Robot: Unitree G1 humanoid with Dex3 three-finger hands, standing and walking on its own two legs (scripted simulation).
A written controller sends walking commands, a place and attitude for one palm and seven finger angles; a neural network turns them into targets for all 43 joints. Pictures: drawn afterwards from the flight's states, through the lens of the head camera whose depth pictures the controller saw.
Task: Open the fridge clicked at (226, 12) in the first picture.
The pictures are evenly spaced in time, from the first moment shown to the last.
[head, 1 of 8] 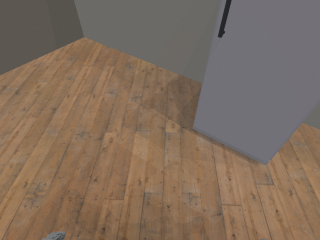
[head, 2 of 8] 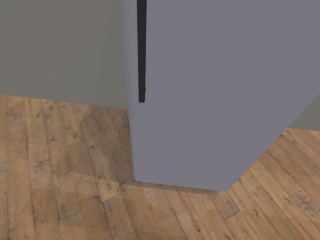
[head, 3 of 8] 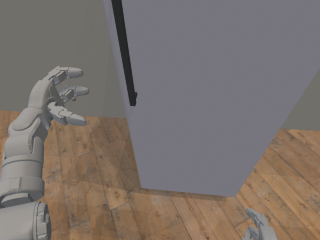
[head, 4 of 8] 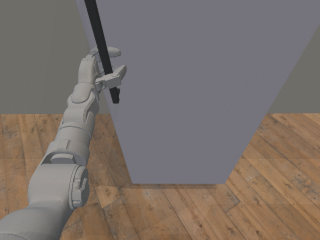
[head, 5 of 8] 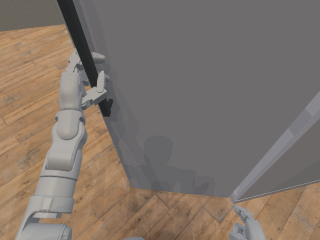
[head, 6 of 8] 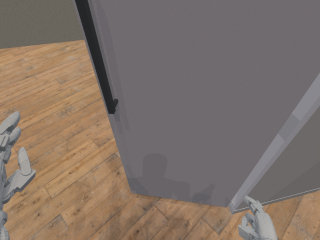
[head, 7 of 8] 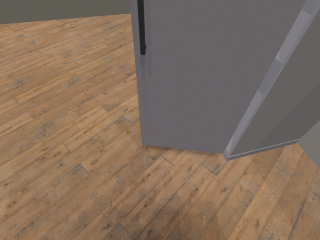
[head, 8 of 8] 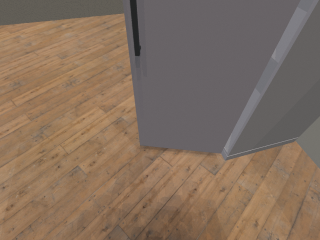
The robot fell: no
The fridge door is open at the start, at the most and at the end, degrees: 0 72 68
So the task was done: yes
